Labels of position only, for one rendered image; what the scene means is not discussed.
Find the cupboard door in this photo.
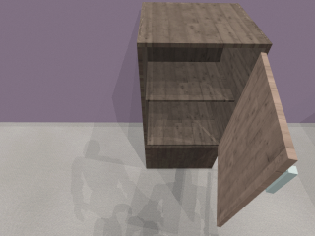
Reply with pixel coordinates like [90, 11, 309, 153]
[217, 52, 298, 227]

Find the handle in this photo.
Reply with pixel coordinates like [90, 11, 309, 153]
[265, 165, 298, 194]

